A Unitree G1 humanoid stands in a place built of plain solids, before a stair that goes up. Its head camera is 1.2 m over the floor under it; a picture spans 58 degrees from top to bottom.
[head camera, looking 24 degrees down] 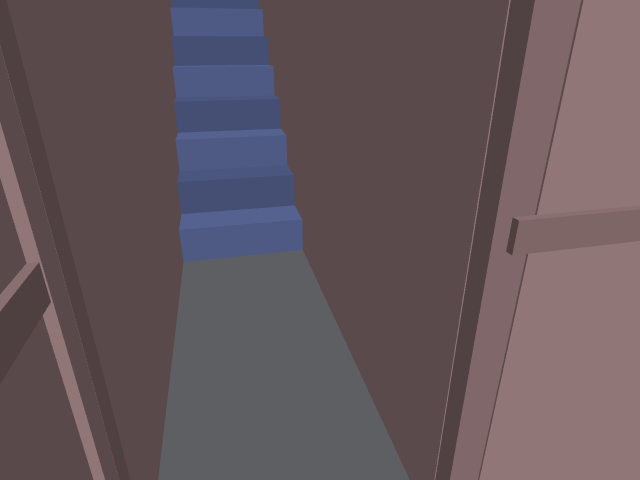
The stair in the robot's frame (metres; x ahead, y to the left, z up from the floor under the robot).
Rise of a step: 0.21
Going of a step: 0.27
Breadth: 0.80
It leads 13 degrees to the left of straight ahead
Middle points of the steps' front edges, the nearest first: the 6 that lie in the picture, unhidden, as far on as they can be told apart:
2.45 0.47 0.21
2.71 0.53 0.43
2.98 0.60 0.64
3.24 0.66 0.85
3.50 0.72 1.07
3.77 0.78 1.28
